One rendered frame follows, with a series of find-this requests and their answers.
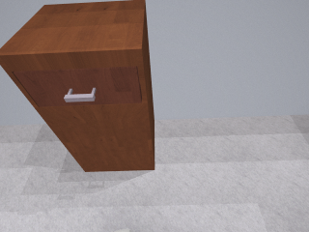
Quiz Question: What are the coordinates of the drawer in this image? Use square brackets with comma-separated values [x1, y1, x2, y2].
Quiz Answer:
[14, 66, 142, 107]

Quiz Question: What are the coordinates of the cabinet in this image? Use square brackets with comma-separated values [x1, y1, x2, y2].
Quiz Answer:
[0, 0, 155, 172]

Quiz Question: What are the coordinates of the handle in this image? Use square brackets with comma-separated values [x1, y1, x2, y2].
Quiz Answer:
[64, 87, 97, 102]

